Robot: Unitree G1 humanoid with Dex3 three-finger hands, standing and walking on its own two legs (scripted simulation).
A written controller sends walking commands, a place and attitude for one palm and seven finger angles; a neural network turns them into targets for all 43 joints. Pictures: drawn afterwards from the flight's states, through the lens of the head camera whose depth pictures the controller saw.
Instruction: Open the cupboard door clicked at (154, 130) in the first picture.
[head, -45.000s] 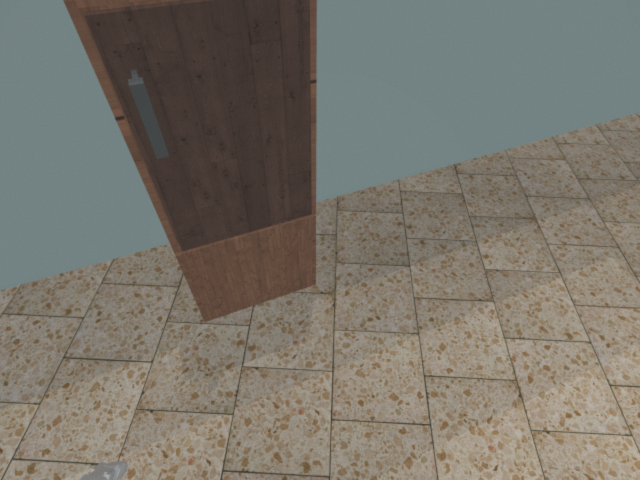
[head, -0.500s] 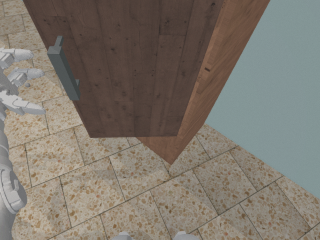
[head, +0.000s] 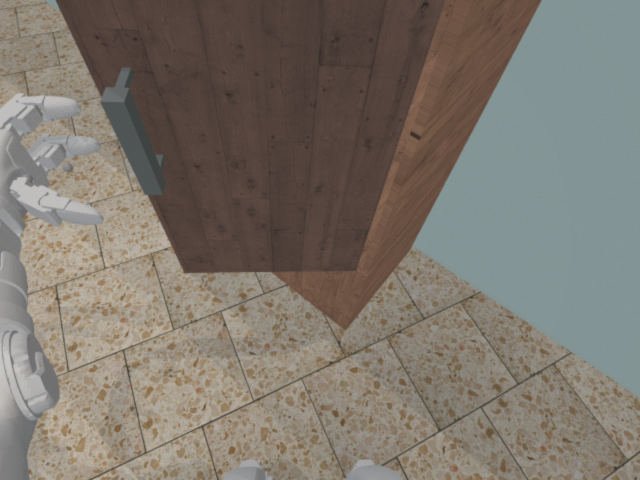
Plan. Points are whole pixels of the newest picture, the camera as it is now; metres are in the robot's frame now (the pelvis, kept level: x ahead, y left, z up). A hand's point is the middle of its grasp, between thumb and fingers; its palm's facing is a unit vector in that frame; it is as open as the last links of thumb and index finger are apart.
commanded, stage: slide the fingers in behind the handle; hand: left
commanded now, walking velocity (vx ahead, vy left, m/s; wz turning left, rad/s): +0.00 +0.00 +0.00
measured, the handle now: (141, 135) +0.52 +0.22 +0.11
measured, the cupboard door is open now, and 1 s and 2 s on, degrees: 42 42 42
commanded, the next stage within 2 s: close the thumb around the handle in 1.54 s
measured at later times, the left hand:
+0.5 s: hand (102, 167) +0.46 +0.25 +0.11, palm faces +0.01 -1.00 +0.01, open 14.0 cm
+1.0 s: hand (134, 165) +0.46 +0.21 +0.11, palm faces +0.00 -1.00 +0.01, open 14.0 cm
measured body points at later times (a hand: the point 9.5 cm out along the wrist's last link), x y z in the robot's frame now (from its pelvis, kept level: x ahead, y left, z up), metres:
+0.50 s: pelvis +0.00 +0.00 +0.00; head +0.08 +0.02 +0.44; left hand +0.45 +0.30 +0.11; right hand +0.04 -0.27 -0.11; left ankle +0.00 +0.09 -0.70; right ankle +0.00 -0.12 -0.70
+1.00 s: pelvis +0.01 +0.00 +0.00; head +0.08 +0.01 +0.45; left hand +0.46 +0.27 +0.11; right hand +0.05 -0.27 -0.11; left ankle +0.00 +0.09 -0.70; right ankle +0.00 -0.12 -0.70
